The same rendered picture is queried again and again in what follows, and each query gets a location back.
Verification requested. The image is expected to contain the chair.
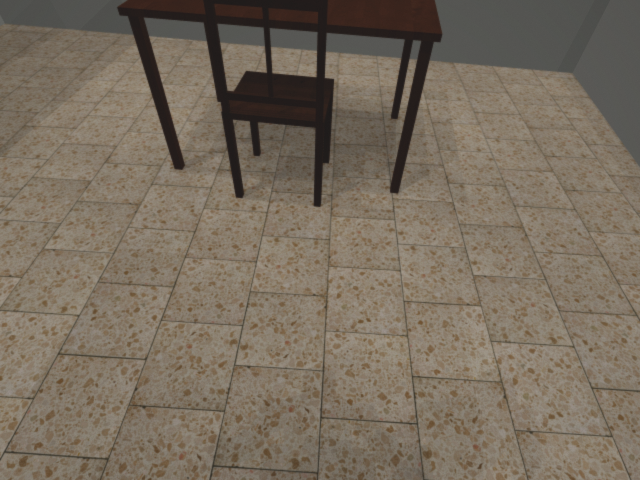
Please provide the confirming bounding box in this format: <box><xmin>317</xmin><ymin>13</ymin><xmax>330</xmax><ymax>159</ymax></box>
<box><xmin>203</xmin><ymin>0</ymin><xmax>334</xmax><ymax>207</ymax></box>

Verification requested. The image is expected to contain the table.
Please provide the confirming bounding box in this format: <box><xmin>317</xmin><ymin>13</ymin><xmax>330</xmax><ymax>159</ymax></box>
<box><xmin>117</xmin><ymin>0</ymin><xmax>442</xmax><ymax>193</ymax></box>

